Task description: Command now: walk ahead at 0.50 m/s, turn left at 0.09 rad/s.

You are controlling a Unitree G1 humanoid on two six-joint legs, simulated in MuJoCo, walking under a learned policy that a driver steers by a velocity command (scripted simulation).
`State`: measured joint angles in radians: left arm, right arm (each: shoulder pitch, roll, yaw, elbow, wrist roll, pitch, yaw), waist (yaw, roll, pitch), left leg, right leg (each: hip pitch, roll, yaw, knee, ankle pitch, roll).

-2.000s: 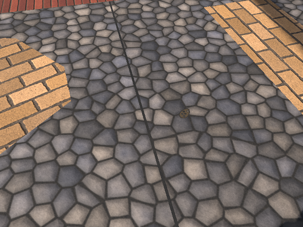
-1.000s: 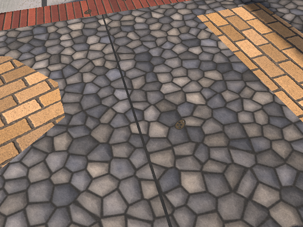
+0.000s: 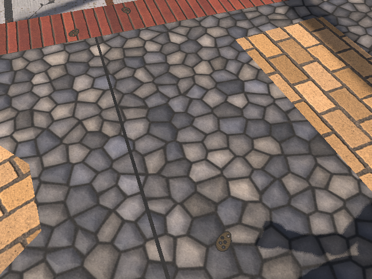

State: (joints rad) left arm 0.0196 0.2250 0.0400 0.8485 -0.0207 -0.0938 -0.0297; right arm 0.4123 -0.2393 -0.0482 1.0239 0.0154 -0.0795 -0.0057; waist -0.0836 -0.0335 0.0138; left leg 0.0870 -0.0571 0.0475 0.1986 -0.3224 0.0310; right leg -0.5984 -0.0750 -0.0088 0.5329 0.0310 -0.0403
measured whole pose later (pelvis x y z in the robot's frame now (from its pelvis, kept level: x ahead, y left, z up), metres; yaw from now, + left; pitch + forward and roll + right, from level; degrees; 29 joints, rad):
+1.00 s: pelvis +0.54 +0.10 +0.01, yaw +31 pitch +2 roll +0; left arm 0.00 0.27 0.06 0.75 0.00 -0.11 -0.01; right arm 0.33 -0.26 -0.08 0.79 0.02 -0.06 -0.01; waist -0.08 -0.04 0.02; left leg -0.12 -0.11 -0.14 0.36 -0.28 0.08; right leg -0.62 -0.06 0.09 0.56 0.04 0.04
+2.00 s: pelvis +0.97 +0.34 +0.00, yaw +16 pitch +2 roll +2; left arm 0.09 0.29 0.07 0.64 -0.01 -0.02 -0.06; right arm 0.29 -0.30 -0.08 0.83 0.02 -0.06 -0.03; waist -0.08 -0.04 0.04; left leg -0.02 0.03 0.22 0.37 -0.37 -0.03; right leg -0.59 -0.05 -0.02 0.62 -0.06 -0.03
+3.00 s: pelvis +1.15 +0.35 +0.01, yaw -1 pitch +2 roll +0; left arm 0.31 0.25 0.05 0.70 0.00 -0.08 -0.01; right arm 0.33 -0.30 -0.06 0.78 0.03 -0.05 0.01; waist -0.01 0.04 -0.03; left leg -0.50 0.02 -0.07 1.03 -0.34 0.03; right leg -0.15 0.01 -0.04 0.40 -0.28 -0.03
